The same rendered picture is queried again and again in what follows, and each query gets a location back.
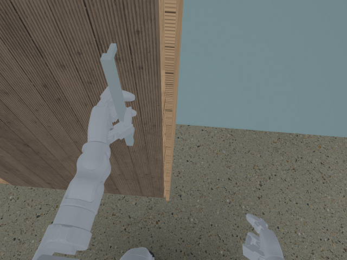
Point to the left robot hand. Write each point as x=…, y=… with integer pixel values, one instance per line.
x=104, y=114

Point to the left robot thigh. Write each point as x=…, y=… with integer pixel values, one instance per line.
x=137, y=254

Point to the right robot hand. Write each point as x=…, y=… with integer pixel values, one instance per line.
x=264, y=246

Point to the handle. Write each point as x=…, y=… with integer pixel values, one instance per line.
x=111, y=74

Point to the wardrobe door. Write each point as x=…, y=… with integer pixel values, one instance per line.
x=51, y=77

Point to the robot left forearm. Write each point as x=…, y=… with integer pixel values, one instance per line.
x=70, y=231

